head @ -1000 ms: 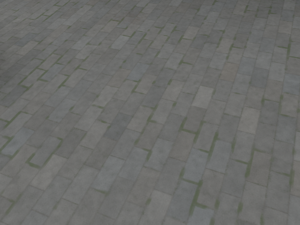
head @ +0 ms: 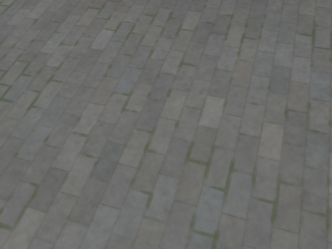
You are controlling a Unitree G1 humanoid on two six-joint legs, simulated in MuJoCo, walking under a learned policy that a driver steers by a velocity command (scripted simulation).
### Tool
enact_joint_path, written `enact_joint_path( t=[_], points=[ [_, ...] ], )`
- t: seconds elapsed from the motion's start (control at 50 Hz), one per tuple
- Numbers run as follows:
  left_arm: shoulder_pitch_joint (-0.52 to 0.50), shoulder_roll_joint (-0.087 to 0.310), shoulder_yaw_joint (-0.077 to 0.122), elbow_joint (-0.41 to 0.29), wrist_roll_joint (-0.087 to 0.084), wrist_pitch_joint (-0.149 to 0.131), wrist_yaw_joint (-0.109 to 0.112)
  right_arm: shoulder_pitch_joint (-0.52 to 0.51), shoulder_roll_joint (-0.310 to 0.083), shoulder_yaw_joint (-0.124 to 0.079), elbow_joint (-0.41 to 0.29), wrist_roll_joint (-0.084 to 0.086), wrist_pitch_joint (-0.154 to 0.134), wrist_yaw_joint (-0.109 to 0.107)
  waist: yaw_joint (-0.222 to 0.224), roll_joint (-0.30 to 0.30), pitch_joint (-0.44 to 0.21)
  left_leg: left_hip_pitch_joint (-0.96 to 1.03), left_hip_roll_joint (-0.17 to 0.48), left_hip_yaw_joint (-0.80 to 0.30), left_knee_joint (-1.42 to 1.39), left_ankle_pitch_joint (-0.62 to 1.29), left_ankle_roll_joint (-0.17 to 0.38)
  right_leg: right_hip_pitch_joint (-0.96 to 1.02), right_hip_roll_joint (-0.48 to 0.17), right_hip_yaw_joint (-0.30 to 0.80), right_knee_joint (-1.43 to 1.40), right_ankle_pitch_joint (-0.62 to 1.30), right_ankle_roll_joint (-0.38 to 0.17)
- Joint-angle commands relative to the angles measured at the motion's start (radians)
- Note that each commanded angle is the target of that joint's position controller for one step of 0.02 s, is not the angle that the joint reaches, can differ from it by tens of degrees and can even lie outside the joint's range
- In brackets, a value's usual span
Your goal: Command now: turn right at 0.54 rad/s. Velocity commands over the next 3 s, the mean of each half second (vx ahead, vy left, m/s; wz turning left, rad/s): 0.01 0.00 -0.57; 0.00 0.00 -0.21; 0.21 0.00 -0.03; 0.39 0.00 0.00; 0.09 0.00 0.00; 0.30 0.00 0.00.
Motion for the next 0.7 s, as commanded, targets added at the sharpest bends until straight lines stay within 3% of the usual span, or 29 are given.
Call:
enact_joint_path(
  t=[0.02,0.14,0.2,0.28,0.32,0.36,0.38,0.4,0.42,0.44,0.46,0.48,0.5,0.56,0.64,0.7],
  points=[
    [-0.013,0.166,0.046,-0.086,-0.007,-0.008,0.019,-0.010,-0.061,-0.010,-0.055,0.002,-0.011,0.002,-0.020,-0.121,-0.182,-0.096,0.007,-0.069,-0.022,0.092,-0.004,0.287,-0.236,0.278,-0.133,0.598,-0.148],
    [0.008,0.191,0.055,-0.097,-0.004,0.009,0.041,-0.060,-0.060,-0.004,-0.050,0.003,-0.017,0.008,0.002,-0.158,-0.160,-0.035,-0.012,-0.096,-0.248,0.133,-0.036,0.265,-0.211,0.337,-0.146,0.415,-0.145],
    [-0.001,0.194,0.056,-0.107,-0.002,0.019,0.040,-0.069,-0.059,-0.004,-0.047,0.009,-0.020,0.015,0.006,-0.171,-0.133,0.027,-0.027,-0.097,-0.333,0.112,-0.038,0.211,-0.187,0.382,-0.155,0.298,-0.150],
    [-0.014,0.197,0.056,-0.119,-0.001,0.029,0.032,-0.061,-0.069,-0.006,-0.046,0.014,-0.037,0.027,0.011,-0.194,-0.136,0.105,-0.042,-0.101,-0.440,0.069,-0.024,0.215,-0.173,0.451,-0.135,0.322,-0.152],
    [-0.024,0.198,0.057,-0.123,-0.006,0.033,0.030,-0.043,-0.077,-0.008,-0.047,0.017,-0.045,0.036,0.004,-0.200,-0.146,0.158,-0.046,-0.095,-0.523,0.065,-0.010,0.229,-0.164,0.484,-0.118,0.359,-0.145],
    [-0.056,0.197,0.056,-0.130,-0.019,0.038,0.031,0.018,-0.084,-0.014,-0.031,0.017,-0.052,0.045,-0.035,-0.189,-0.144,0.283,-0.042,-0.071,-0.715,0.188,0.014,0.194,-0.125,0.484,-0.083,0.347,-0.112],
    [-0.060,0.184,0.052,-0.135,-0.022,0.039,0.033,0.065,-0.109,-0.025,-0.018,0.011,-0.053,0.046,-0.047,-0.160,-0.154,0.403,0.008,-0.085,-0.789,0.301,0.034,0.125,-0.088,0.465,-0.051,0.249,-0.076],
    [-0.024,0.139,0.039,-0.136,-0.013,0.037,0.030,0.095,-0.170,-0.040,-0.018,-0.004,-0.046,0.043,-0.033,-0.004,-0.172,0.541,0.181,-0.221,-0.806,0.418,0.105,-0.017,-0.002,0.363,0.106,-0.033,-0.021],
    [0.030,0.124,0.035,-0.157,-0.022,0.030,0.028,0.086,-0.232,-0.048,-0.014,-0.027,-0.035,0.040,0.017,0.252,-0.137,0.563,0.368,-0.445,-0.833,0.651,0.274,-0.209,0.166,0.170,0.300,-0.407,0.035],
    [0.042,0.220,0.061,-0.146,-0.003,0.020,0.026,0.065,-0.187,-0.038,-0.035,-0.032,-0.041,0.039,0.002,0.195,-0.132,0.495,0.460,-0.499,-0.838,0.683,0.364,-0.239,0.086,0.152,0.532,-0.421,0.088],
    [0.048,0.253,0.076,-0.123,-0.009,0.023,0.023,0.007,-0.138,-0.023,-0.055,-0.023,-0.041,0.032,0.017,0.131,-0.111,0.462,0.397,-0.388,-0.824,0.646,0.327,-0.230,0.052,0.141,0.613,-0.341,0.103],
    [0.048,0.231,0.074,-0.101,-0.008,0.033,0.023,-0.028,-0.106,-0.014,-0.062,-0.012,-0.036,0.030,0.021,0.105,-0.087,0.448,0.311,-0.297,-0.810,0.590,0.274,-0.229,0.047,0.133,0.644,-0.282,0.118],
    [0.048,0.203,0.068,-0.094,-0.001,0.041,0.025,-0.028,-0.094,-0.008,-0.062,0.001,-0.034,0.029,0.010,0.102,-0.072,0.461,0.277,-0.252,-0.804,0.591,0.256,-0.256,0.054,0.130,0.680,-0.235,0.131],
    [0.011,0.131,0.040,-0.111,-0.013,0.045,0.018,0.037,-0.109,-0.004,-0.034,0.001,-0.023,0.026,-0.018,0.113,-0.064,0.481,0.234,-0.167,-0.814,0.645,0.265,-0.228,0.055,0.081,0.598,-0.186,0.148],
    [-0.037,0.082,0.011,-0.123,0.000,0.040,0.014,0.043,-0.124,0.000,-0.019,0.002,-0.020,0.029,-0.038,0.161,-0.086,0.479,0.230,-0.118,-0.800,0.620,0.259,-0.062,-0.005,0.029,0.289,-0.192,0.148],
    [-0.032,0.103,0.014,-0.110,-0.008,0.039,0.014,0.066,-0.159,-0.002,-0.004,0.013,-0.022,0.040,-0.044,0.173,-0.072,0.443,0.238,-0.131,-0.779,0.604,0.257,0.072,-0.002,-0.034,0.078,-0.157,0.132]
  ],
)
Next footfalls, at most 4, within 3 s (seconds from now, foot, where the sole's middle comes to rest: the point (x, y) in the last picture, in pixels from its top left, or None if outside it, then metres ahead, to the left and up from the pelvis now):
0.40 left None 0.09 0.14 -0.78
0.76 right None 0.00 -0.11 -0.78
1.78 right None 0.36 -0.23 -0.78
2.20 left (206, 216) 0.56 -0.07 -0.78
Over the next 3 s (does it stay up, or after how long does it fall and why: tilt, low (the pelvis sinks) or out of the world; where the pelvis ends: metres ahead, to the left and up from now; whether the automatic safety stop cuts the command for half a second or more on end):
stays up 0.54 -0.15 -0.01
